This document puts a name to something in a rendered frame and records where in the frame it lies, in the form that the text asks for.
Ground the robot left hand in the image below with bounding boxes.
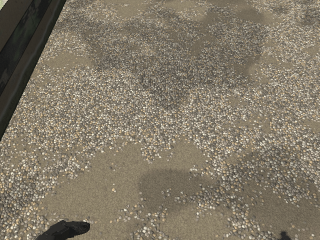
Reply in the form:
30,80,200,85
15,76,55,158
33,220,90,240

